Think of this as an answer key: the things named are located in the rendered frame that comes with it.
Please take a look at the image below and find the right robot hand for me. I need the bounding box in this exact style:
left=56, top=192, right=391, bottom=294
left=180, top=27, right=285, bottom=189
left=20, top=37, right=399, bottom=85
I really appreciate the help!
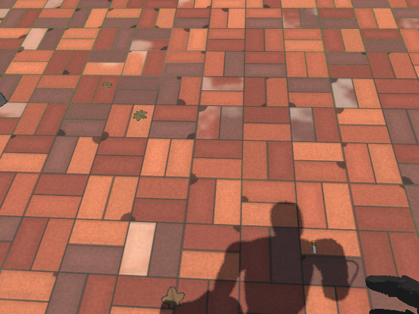
left=365, top=275, right=419, bottom=314

